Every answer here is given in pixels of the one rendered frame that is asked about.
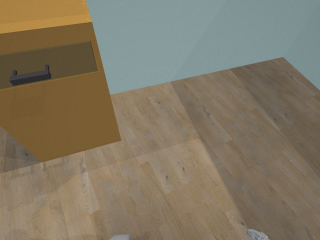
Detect drawer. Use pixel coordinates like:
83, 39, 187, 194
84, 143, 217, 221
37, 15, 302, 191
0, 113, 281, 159
0, 41, 98, 90

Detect robot right hand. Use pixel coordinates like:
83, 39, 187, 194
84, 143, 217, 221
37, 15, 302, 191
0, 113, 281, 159
247, 229, 270, 240

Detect cabinet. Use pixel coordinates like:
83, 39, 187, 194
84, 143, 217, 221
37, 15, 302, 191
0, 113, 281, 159
0, 0, 121, 162

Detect handle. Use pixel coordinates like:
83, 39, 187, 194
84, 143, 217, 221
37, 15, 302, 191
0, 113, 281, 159
9, 64, 51, 86

